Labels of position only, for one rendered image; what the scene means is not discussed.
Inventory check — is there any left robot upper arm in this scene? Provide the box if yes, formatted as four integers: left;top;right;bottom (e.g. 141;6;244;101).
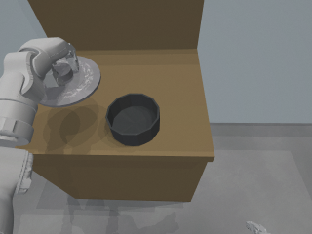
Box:
0;146;34;234

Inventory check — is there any robot left forearm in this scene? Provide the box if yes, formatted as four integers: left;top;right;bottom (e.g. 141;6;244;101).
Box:
0;45;52;148

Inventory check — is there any lid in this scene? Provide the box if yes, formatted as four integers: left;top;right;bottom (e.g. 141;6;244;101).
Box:
39;56;101;108

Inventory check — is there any right robot hand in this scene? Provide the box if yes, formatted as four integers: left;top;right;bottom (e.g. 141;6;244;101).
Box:
246;221;271;234

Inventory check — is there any table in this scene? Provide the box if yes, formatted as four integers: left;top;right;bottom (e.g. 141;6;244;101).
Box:
15;0;215;202

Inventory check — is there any pot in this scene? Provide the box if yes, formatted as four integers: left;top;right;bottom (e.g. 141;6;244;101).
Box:
105;93;160;146

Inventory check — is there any knob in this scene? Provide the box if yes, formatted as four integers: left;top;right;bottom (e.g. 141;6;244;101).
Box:
53;62;73;82

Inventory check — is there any left robot hand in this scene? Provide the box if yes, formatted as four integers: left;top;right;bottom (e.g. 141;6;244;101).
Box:
21;37;79;88

